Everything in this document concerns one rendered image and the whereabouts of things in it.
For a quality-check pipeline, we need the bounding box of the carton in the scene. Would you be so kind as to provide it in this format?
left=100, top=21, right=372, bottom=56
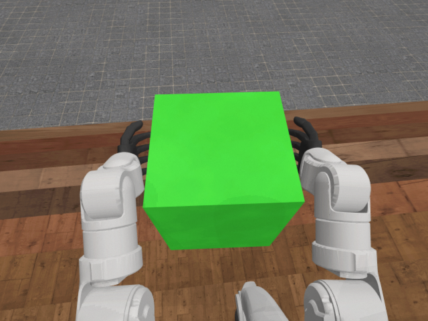
left=142, top=92, right=305, bottom=250

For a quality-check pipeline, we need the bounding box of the robot left hand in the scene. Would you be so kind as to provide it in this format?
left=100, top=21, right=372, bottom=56
left=118, top=120, right=151, bottom=175

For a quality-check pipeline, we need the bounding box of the left robot forearm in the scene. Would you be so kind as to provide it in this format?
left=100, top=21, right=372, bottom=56
left=76, top=152, right=144, bottom=321

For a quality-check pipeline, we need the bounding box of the robot right upper arm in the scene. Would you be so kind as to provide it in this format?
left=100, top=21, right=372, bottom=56
left=304, top=280, right=387, bottom=321

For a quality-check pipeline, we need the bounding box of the right robot thigh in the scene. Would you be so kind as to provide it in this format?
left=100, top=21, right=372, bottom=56
left=235, top=286, right=289, bottom=321

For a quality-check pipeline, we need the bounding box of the right robot shin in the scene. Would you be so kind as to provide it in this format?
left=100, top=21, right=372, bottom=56
left=242, top=282, right=256, bottom=289

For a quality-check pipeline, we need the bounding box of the right robot forearm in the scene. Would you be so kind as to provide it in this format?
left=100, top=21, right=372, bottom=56
left=300, top=148, right=389, bottom=321

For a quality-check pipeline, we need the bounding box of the robot left upper arm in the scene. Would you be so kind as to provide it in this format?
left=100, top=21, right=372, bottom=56
left=77, top=284, right=155, bottom=321

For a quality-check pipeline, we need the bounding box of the robot right hand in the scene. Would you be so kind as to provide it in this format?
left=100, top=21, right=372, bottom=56
left=288, top=116, right=322, bottom=174

